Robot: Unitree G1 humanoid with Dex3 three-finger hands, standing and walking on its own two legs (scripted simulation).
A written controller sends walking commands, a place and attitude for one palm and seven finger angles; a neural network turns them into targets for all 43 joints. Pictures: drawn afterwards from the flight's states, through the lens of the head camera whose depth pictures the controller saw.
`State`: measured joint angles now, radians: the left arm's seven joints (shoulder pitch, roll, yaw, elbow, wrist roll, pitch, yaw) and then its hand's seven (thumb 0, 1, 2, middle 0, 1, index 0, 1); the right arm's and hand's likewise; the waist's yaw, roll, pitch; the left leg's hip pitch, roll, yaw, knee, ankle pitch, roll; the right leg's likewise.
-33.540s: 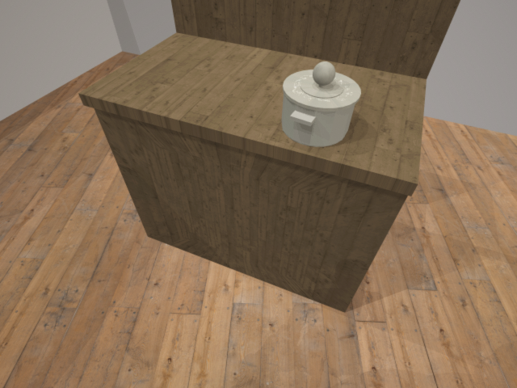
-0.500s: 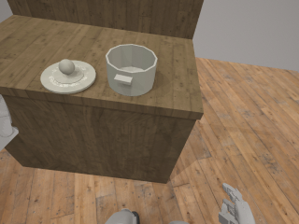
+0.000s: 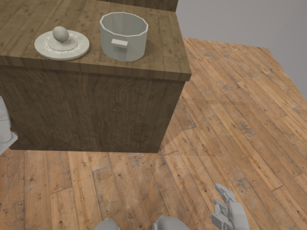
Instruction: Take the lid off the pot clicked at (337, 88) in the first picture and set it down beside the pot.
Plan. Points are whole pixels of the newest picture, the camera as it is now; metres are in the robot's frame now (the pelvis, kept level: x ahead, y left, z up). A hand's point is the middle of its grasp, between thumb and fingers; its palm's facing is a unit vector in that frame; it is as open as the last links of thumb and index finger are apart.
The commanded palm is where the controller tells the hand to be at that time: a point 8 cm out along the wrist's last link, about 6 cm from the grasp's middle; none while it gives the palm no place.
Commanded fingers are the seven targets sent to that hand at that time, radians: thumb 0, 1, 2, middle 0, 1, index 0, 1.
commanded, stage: stop stepping back and stand still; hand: left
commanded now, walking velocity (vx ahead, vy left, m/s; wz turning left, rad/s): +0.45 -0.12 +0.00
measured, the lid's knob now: (60, 34) +0.72 +0.34 +0.07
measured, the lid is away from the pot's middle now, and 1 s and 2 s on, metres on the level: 0.22 0.22 0.22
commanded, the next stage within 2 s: let the arm hang, fingers relaxed in 1.46 s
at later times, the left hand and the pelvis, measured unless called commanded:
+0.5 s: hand out of the picture +0.14 +0.24 +0.23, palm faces +0.39 -0.87 -0.30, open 7.4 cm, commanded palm +0.08 +0.31 +0.24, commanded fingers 0.00 0.90 0.90 -0.20 -0.30 -0.20 -0.30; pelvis -0.05 +0.02 +0.00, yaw +1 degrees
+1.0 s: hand out of the picture -0.02 +0.20 -0.17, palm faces +0.13 -0.97 -0.19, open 7.1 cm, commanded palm none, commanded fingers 0.00 0.90 0.90 -0.20 -0.30 -0.20 -0.30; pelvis -0.01 +0.00 +0.01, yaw +9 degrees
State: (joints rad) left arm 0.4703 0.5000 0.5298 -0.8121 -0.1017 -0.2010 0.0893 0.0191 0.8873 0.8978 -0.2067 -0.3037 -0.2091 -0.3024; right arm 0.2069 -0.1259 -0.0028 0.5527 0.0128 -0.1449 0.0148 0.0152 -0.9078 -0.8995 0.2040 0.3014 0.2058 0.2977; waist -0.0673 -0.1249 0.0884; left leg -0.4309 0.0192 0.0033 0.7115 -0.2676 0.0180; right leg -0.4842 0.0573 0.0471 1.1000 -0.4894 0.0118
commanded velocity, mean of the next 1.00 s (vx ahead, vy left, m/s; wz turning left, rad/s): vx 0.08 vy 0.00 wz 0.00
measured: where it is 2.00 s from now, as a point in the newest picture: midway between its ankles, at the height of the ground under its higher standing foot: outside the picture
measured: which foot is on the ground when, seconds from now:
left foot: down 0.00-0.14, up 0.16-0.42, down 0.44-1.00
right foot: up 0.00-0.14, down 0.16-0.44, up 0.46-0.68, down 0.70-1.00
